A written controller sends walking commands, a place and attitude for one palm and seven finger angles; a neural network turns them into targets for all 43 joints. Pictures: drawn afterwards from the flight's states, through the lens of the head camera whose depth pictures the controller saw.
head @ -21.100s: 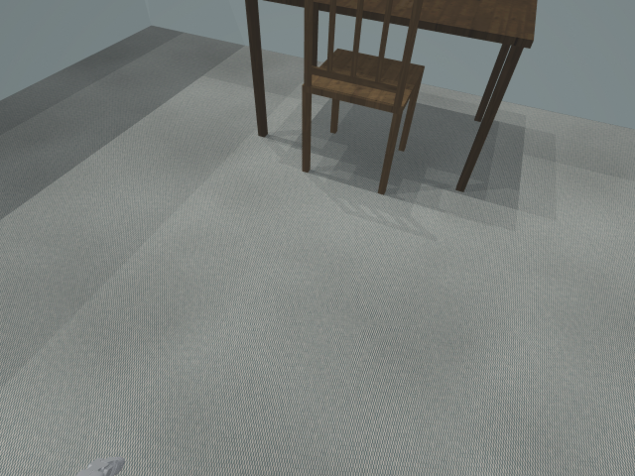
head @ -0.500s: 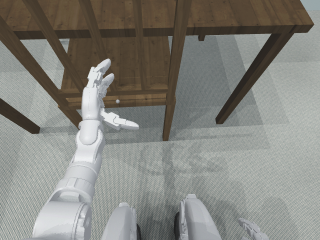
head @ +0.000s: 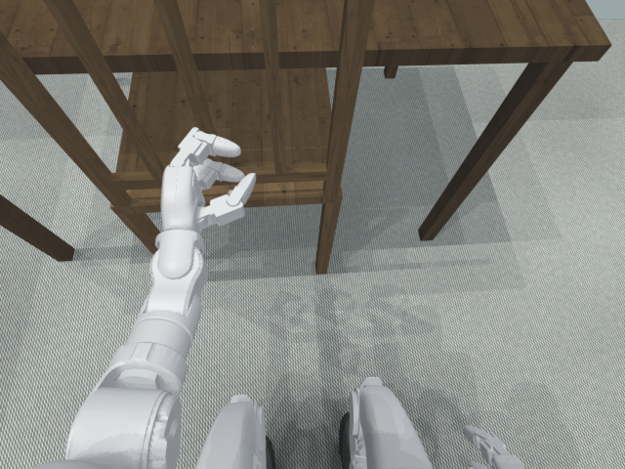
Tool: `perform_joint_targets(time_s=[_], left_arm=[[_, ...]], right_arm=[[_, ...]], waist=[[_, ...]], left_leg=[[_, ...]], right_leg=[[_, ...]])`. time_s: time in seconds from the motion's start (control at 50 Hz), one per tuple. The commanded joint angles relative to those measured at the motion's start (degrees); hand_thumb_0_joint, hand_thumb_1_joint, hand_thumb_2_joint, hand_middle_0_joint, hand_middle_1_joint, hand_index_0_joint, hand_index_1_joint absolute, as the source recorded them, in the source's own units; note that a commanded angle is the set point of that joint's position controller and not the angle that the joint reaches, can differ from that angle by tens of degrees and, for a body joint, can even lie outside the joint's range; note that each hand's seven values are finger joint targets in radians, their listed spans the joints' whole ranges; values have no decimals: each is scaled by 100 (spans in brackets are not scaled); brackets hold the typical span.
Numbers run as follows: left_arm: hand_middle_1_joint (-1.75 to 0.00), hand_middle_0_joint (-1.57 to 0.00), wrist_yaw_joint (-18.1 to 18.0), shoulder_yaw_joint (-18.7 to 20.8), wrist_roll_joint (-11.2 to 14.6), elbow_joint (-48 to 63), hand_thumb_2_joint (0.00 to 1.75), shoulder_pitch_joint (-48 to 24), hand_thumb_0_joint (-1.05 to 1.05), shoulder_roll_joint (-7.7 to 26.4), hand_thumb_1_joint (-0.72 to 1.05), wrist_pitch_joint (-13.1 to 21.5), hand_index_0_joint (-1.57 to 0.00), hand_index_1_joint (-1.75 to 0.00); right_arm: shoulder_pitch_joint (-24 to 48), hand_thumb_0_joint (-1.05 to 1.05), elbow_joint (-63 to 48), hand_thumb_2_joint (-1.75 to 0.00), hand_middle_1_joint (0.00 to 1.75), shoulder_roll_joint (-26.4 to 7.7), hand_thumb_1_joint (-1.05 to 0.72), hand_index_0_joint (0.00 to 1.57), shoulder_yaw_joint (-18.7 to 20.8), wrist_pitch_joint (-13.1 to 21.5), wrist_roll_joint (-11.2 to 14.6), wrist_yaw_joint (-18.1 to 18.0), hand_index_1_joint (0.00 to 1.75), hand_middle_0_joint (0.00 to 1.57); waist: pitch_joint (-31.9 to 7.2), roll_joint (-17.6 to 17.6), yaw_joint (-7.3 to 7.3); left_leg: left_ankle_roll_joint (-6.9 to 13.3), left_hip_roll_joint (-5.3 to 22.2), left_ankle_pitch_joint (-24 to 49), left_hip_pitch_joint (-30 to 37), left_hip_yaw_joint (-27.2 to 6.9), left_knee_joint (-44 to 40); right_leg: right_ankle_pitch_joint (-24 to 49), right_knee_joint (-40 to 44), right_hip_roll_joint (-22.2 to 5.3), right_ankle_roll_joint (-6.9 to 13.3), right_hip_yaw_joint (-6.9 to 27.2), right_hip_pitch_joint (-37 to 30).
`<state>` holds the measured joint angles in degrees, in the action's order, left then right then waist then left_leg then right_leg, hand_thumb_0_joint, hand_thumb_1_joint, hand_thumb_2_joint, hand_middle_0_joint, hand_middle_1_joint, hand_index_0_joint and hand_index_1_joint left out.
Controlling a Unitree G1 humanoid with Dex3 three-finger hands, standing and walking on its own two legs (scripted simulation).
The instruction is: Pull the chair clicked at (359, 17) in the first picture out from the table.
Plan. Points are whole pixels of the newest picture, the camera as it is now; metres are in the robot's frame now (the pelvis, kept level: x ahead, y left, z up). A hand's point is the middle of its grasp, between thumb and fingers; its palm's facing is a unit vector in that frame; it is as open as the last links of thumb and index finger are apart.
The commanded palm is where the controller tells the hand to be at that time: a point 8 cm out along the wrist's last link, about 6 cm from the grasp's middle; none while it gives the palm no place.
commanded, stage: hook a spindle and tug to test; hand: left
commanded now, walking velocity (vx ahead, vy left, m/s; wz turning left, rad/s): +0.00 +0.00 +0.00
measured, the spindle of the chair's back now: (197, 98) +0.58 +0.13 +0.06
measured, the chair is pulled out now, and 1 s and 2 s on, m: -0.10 -0.10 -0.10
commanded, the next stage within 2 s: open the thumb and straighten the fingers in 0.70 s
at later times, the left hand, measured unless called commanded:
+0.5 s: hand (234, 214) +0.42 +0.08 +0.02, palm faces -0.03 -1.00 -0.04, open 4.4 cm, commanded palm +0.40 +0.13 +0.02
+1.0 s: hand (226, 220) +0.42 +0.09 +0.02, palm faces -0.06 -0.99 -0.09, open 6.1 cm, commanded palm +0.40 +0.14 +0.02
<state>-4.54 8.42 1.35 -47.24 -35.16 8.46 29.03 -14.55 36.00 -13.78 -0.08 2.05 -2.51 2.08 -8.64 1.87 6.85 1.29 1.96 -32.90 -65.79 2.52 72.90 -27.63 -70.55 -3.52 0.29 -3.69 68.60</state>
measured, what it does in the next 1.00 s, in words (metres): stands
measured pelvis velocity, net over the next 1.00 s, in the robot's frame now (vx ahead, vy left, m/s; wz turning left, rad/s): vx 0.00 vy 0.00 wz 0.01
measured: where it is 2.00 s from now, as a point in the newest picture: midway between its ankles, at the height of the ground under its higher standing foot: outside the picture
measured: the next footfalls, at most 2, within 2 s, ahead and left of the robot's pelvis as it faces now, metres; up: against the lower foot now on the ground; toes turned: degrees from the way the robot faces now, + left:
none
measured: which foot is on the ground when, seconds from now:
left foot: down 0.00-1.00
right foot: down 0.00-1.00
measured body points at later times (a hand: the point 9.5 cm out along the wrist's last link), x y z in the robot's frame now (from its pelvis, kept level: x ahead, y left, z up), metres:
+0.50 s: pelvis +0.01 +0.00 +0.00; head +0.14 +0.00 +0.43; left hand +0.42 +0.13 +0.02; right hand +0.10 -0.25 -0.12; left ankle +0.01 +0.11 -0.62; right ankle +0.05 -0.12 -0.62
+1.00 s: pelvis +0.00 +0.00 +0.00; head +0.14 +0.00 +0.43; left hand +0.41 +0.14 +0.02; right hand +0.12 -0.26 -0.12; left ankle +0.01 +0.11 -0.62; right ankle +0.05 -0.12 -0.62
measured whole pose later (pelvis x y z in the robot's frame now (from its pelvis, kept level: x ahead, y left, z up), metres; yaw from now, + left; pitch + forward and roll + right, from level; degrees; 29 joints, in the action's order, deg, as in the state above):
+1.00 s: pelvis +0.00 +0.00 +0.00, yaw +1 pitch +24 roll -1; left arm -2.1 3.9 1.5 -39.3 -26.5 8.5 26.1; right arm -13.0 34.4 -14.2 -0.2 1.8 -1.3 1.3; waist -8.5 1.8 5.1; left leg 1.0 1.6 -33.1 -63.4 1.8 72.2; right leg -28.2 -70.1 -3.7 0.5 -4.2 66.0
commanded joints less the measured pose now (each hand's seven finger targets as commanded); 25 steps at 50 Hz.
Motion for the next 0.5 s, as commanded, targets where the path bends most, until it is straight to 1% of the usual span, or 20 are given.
perform_joint_targets(time_s=[0.0, 0.02, 0.04, 0.06, 0.08, 0.1, 0.16, 0.2, 0.24, 0.26, 0.28, 0.3, 0.32, 0.34, 0.36, 0.4, 0.42, 0.44, 0.46, 0.48], left_arm=[[-145, -50, 30, -96, 47, 1208, 90, -1892, 0, 422, 90, 406, -50, -145], [-145, -50, 35, -116, 75, 1178, 90, -1902, 0, 398, 90, 378, -50, -145], [-145, -50, 26, -29, 95, 1134, 90, -1748, 0, 444, 90, 354, -50, -145], [-145, -50, 26, -74, 110, 1187, 90, -1702, 0, 406, 90, 341, -50, -145], [-145, -50, 20, -41, 93, 1292, 90, -1644, 0, 471, 90, 352, -50, -145], [-145, -50, 16, -64, 93, 1366, 90, -1540, 0, 424, 90, 354, -50, -145], [-145, -50, -29, -100, 95, 1546, 90, -1441, 0, 417, 90, 370, -50, -145], [-145, -50, -44, -129, 51, 1627, 90, -1315, 0, 416, 90, 395, -50, -145], [-145, -50, -67, -231, 45, 1714, 90, -1348, 0, 320, 90, 417, -50, -145], [-145, -50, -84, -236, 55, 1705, 90, -1351, 0, 317, 90, 418, -50, -145], [-145, -50, -91, -248, 34, 1787, 90, -1343, 0, 344, 90, 433, -50, -145], [-145, -50, -93, -264, 41, 1816, 90, -1312, 0, 306, 90, 436, -50, -145], [-145, -50, -101, -193, 50, 1890, 90, -1165, 0, 387, 90, 441, -50, -145], [-145, -50, -89, -239, 58, 1942, 90, -1011, 0, 324, 90, 432, -50, -145], [-145, -50, -67, -347, 54, 1865, 90, -920, 0, 221, 90, 396, -50, -145], [-145, -50, -63, -384, 59, 1850, 90, -850, 0, 178, 90, 362, -50, -145], [-145, -50, -67, -366, 67, 1827, 90, -811, 0, 196, 90, 342, -50, -145], [-145, -50, -65, -439, 62, 1861, 90, -925, 0, 158, 90, 350, -50, -145], [-145, -50, -74, -418, 62, 1856, 90, -958, 0, 175, 90, 345, -50, -145], [-145, -50, -78, -437, 53, 1957, 90, -1058, 0, 197, 90, 364, -50, -145]], right_arm=[[-653, 0, -462, -90, 30, -822, -90, 20, 313, 111, -9, -6, 30, 20], [-645, 0, -446, -90, 30, -825, -90, 20, 313, 96, -3, -4, 30, 20], [-653, 0, -466, -90, 30, -830, -90, 20, 316, 86, 2, 1, 30, 20], [-639, 0, -482, -90, 30, -832, -90, 20, 322, 82, 9, 2, 30, 20], [-664, 0, -516, -90, 30, -847, -90, 20, 319, 85, 9, 0, 30, 20], [-648, 0, -527, -90, 30, -823, -90, 20, 320, 72, 6, 16, 30, 20], [-619, 0, -534, -90, 30, -803, -90, 20, 330, 60, 16, 14, 30, 20], [-617, 0, -555, -90, 30, -794, -90, 20, 323, 71, 14, 9, 30, 20], [-577, 0, -541, -90, 30, -787, -90, 20, 327, 77, 15, 7, 30, 20], [-562, 0, -530, -90, 30, -790, -90, 20, 327, 82, 15, 3, 30, 20], [-559, 0, -547, -90, 30, -804, -90, 20, 322, 88, 19, -8, 30, 20], [-555, 0, -546, -90, 30, -786, -90, 20, 326, 93, 8, -4, 30, 20], [-541, 0, -552, -90, 30, -796, -90, 20, 339, 96, 15, -4, 30, 20], [-527, 0, -589, -90, 30, -782, -90, 20, 331, 97, 7, 2, 30, 20], [-504, 0, -582, -90, 30, -769, -90, 20, 329, 90, 21, 9, 30, 20], [-476, 0, -594, -90, 30, -774, -90, 20, 323, 81, 33, 10, 30, 20], [-459, 0, -607, -90, 30, -783, -90, 20, 321, 69, 40, 6, 30, 20], [-418, 0, -621, -90, 30, -782, -90, 20, 320, 67, 51, -4, 30, 20], [-400, 0, -620, -90, 30, -782, -90, 20, 321, 75, 53, -16, 30, 20], [-392, 0, -643, -90, 30, -792, -90, 20, 309, 90, 49, -27, 30, 20]], waist=[[-2984, 96, 159], [-2876, 59, 161], [-2861, -105, 110], [-2892, -160, 134], [-2936, -26, 83], [-2985, 50, 36], [-2871, -171, 69], [-2895, -101, 26], [-2786, -70, 68], [-2716, -140, 86], [-2732, -30, 60], [-2796, -16, 50], [-2850, -1, 6], [-2915, 42, -36], [-2812, -40, -3], [-2681, -49, -7], [-2615, -155, -6], [-2559, -246, 41], [-2517, -260, 37], [-2554, -105, 24]], left_leg=[[-106, -145, 2180, 1685, -399, -896], [-107, -146, 2129, 1635, -390, -906], [-90, -161, 2075, 1528, -368, -923], [-75, -163, 2059, 1490, -345, -919], [-90, -159, 2179, 1579, -384, -941], [-105, -161, 2248, 1655, -365, -958], [-80, -163, 2177, 1538, -325, -935], [-86, -168, 2183, 1533, -325, -952], [-85, -162, 2104, 1587, -335, -938], [-87, -159, 2050, 1562, -350, -951], [-91, -153, 2095, 1637, -370, -960], [-92, -163, 2141, 1666, -360, -953], [-107, -157, 2225, 1718, -359, -952], [-110, -167, 2297, 1752, -343, -958], [-111, -160, 2264, 1723, -343, -963], [-110, -160, 2214, 1705, -362, -987], [-101, -163, 2101, 1613, -354, -996], [-83, -170, 1937, 1537, -347, -981], [-73, -184, 1823, 1460, -334, -976], [-71, -191, 1846, 1492, -358, -983]], right_leg=[[1656, 768, 296, 95, 167, -1818], [1599, 803, 299, 95, 165, -1803], [1594, 832, 304, 94, 181, -1940], [1650, 859, 307, 84, 201, -2014], [1707, 799, 309, 105, 177, -1985], [1744, 806, 301, 107, 173, -2011], [1790, 858, 300, 89, 204, -2115], [1812, 824, 295, 98, 209, -2147], [1688, 847, 292, 91, 200, -1997], [1639, 864, 286, 89, 190, -1994], [1631, 821, 292, 104, 175, -1919], [1674, 830, 285, 100, 177, -1975], [1740, 820, 281, 106, 180, -2011], [1807, 816, 279, 112, 181, -2070], [1796, 834, 280, 111, 171, -2059], [1720, 840, 282, 115, 148, -1991], [1655, 859, 284, 109, 153, -2019], [1548, 891, 277, 97, 174, -2002], [1472, 909, 275, 93, 193, -2016], [1459, 871, 276, 111, 186, -1973]])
